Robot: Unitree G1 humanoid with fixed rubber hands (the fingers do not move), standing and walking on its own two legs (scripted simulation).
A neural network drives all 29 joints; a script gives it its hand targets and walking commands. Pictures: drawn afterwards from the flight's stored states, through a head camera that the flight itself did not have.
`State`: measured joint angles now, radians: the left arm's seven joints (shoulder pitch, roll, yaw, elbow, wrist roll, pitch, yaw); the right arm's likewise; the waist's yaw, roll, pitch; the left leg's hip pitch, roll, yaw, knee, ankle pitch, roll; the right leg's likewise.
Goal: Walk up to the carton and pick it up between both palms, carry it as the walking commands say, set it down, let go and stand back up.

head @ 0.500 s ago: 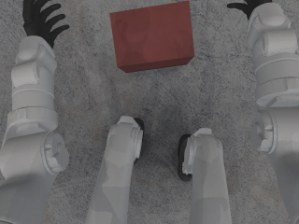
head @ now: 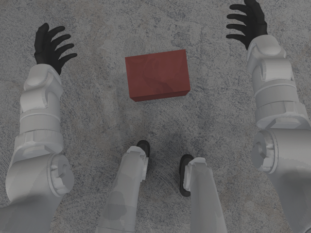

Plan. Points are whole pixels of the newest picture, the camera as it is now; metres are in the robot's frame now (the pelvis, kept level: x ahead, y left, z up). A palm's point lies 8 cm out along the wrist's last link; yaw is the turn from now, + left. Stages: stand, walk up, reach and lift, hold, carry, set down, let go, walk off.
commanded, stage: set down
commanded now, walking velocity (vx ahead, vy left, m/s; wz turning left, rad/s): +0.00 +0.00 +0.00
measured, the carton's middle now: (157, 78) +0.54 +0.08 -0.54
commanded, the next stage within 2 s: let go in 0.16 s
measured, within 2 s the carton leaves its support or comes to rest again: neither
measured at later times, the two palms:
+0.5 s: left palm (29, 94) +0.36 +0.30 -0.02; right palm (264, 74) +0.46 -0.15 -0.03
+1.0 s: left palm (16, 174) +0.25 +0.23 +0.08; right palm out of the picture +0.30 -0.22 +0.07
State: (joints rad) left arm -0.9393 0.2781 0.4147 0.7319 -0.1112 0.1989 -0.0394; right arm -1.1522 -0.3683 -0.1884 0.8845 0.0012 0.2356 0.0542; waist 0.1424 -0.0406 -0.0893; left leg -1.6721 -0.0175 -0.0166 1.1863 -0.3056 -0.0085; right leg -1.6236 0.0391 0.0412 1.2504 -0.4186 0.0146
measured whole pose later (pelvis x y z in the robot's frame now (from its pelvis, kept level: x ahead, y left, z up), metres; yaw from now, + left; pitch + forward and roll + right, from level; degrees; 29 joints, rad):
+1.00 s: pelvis +0.09 -0.01 +0.15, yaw +1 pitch +4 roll +1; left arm 0.18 0.20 0.02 0.47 -0.03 0.03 -0.07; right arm 0.09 -0.18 -0.08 0.53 -0.03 0.02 0.01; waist 0.04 0.01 0.03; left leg -0.34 -0.02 -0.04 0.50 -0.24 -0.01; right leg -0.28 0.01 0.03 0.52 -0.32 -0.01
